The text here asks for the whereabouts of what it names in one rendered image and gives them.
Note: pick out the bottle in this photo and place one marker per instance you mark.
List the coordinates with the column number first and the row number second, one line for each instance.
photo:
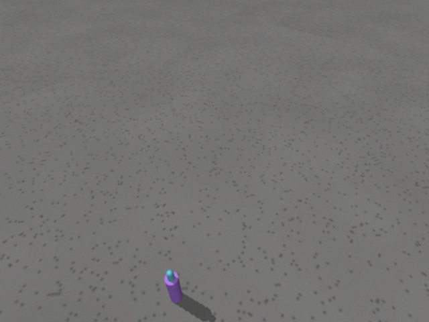
column 173, row 285

